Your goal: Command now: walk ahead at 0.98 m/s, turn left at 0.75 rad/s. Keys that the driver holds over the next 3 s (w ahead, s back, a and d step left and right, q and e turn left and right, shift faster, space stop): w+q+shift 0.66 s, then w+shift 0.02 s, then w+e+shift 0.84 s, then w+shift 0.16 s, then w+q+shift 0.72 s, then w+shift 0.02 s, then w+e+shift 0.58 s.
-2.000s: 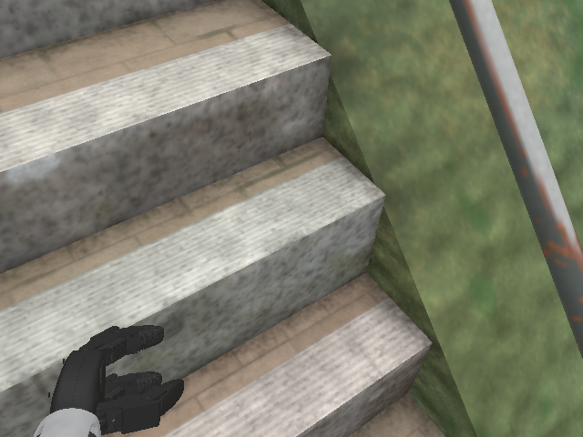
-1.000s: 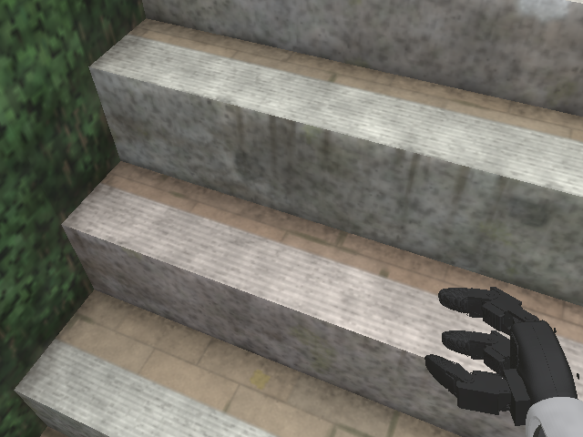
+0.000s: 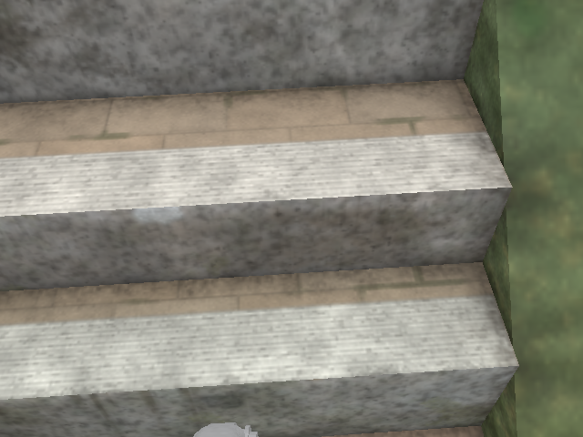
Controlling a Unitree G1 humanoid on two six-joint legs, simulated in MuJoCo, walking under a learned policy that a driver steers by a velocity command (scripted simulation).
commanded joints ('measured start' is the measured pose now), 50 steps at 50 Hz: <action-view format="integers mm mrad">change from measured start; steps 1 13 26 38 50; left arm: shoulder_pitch -219 127 -478 -818 -547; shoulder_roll -12 186 -157 -359 -285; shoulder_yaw -38 7 -99 -170 -132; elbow -94 -76 -391 -532 -300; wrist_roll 1 -12 13 0 -41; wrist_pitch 0 62 -125 -79 43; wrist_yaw -13 38 -91 -99 -27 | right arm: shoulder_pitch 25 -399 300 516 153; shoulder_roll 48 55 -204 143 24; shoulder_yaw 15 69 -63 -28 -53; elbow -129 -379 -120 46 -199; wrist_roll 16 41 -49 -13 -36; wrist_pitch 7 -19 -64 -96 -69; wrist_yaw -28 13 28 -27 -15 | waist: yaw -157 59 -71 -82 -96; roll -43 -150 14 81 -398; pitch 20 51 -277 -143 -65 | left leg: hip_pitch -143 -564 892 1017 292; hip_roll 14 218 104 27 -235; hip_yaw -147 34 -909 -611 -140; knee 276 35 -1594 -1660 -278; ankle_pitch -4 -339 -776 572 -549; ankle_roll -28 -88 139 142 -108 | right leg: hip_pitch -34 624 -576 -375 228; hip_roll -231 -258 222 398 81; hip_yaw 127 -2 521 343 509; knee -379 -570 1568 997 -155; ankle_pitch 11 -14 214 -279 323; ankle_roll -38 -92 -103 22 -180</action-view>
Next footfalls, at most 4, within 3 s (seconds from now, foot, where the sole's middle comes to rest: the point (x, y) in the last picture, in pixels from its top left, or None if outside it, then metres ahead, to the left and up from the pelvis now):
0.40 left None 0.29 0.19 -0.53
1.00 right None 0.29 0.00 -0.53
1.30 left None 0.29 0.27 -0.53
1.64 right None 0.32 -0.02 -0.44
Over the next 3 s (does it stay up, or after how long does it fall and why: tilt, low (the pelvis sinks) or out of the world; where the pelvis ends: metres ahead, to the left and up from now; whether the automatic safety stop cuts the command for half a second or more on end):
stays up -0.17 0.24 -0.16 its command is cut before an obstacle after 1.3 s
